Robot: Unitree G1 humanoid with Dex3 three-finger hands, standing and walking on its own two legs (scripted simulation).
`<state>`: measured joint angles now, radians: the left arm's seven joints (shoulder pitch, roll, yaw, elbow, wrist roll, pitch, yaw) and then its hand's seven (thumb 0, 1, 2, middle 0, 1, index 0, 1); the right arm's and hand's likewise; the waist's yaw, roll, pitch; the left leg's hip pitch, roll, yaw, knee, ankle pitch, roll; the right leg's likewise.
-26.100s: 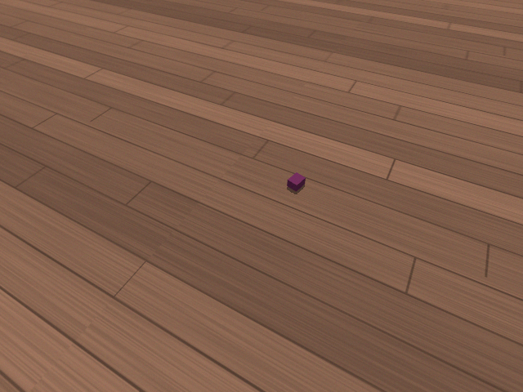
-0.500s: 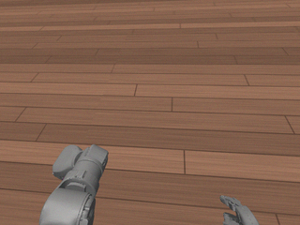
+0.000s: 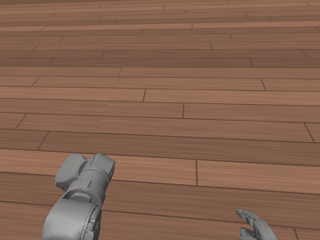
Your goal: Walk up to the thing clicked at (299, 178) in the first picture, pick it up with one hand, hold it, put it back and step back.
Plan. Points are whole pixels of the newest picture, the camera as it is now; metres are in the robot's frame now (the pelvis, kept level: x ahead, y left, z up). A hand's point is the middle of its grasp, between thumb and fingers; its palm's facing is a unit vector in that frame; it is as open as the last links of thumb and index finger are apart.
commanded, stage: crouch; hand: left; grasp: from above
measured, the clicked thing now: (85, 186) +0.31 +0.23 -0.06
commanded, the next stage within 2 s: lower in 1.84 s
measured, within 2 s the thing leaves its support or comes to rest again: neither
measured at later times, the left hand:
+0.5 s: hand (95, 203) +0.30 +0.24 -0.18, palm faces -0.16 -0.38 -0.91, open 9.1 cm
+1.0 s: hand (110, 213) +0.34 +0.25 -0.42, palm faces -0.06 -0.44 -0.90, open 9.0 cm
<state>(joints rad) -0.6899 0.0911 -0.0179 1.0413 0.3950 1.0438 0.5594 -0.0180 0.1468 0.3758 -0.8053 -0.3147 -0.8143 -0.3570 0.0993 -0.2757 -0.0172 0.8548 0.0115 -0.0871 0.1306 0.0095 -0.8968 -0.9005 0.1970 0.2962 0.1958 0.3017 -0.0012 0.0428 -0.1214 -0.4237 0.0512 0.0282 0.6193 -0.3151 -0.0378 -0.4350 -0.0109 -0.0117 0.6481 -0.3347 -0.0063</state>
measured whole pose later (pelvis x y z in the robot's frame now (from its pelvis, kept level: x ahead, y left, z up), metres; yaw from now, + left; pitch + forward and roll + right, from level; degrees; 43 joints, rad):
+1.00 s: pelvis -0.09 +0.01 -0.28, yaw -3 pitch +37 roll -3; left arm -1.07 0.40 0.32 1.51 0.47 0.55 0.78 -0.01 0.13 0.38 -0.83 -0.29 -0.84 -0.32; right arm 0.13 -0.26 -0.03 0.91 -0.15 -0.13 0.20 0.00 -0.90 -0.90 0.20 0.30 0.20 0.30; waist -0.18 0.03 -0.20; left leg -1.94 0.07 -0.06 1.92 -0.64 -0.03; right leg -1.92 0.01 -0.03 1.89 -0.62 0.01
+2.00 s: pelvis -0.10 +0.02 -0.42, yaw -6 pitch +33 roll -6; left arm -1.23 0.67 0.48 1.68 0.59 0.49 0.75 -0.01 0.12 0.38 -0.85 -0.28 -0.88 -0.28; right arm 0.13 -0.32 0.02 0.93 -0.20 -0.20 0.37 0.00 -0.92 -0.90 0.19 0.30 0.19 0.30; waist -0.26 0.03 0.03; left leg -2.30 0.05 -0.15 2.39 -0.67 -0.03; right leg -2.25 0.01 -0.07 2.31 -0.64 0.02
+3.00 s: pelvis -0.11 +0.02 -0.44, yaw -10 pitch +26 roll -12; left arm -1.26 0.88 0.46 1.75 0.42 0.43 0.88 -0.01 0.15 0.36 -0.82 -0.28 -0.86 -0.28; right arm 0.06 -0.41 0.23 0.77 -0.22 -0.24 0.50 0.00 -0.93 -0.91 0.19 0.30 0.19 0.30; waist -0.38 -0.08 0.27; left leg -2.29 0.03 -0.25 2.50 -0.69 -0.03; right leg -2.18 0.02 -0.16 2.35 -0.64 0.04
